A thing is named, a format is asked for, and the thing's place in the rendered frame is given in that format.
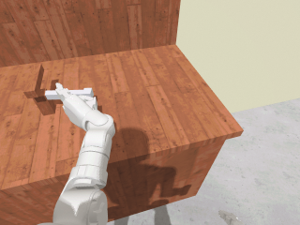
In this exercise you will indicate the counter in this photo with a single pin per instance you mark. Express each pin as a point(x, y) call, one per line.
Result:
point(169, 124)

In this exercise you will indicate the robot right hand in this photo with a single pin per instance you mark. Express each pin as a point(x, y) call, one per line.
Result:
point(229, 218)

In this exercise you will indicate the robot left forearm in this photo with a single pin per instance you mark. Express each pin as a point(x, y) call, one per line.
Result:
point(90, 171)

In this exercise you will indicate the tap lever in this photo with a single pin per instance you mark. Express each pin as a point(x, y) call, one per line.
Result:
point(52, 95)

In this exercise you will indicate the robot left upper arm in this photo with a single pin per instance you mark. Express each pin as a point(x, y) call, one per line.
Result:
point(81, 207)

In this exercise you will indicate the robot left hand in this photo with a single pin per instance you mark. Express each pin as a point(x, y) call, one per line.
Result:
point(75, 107)

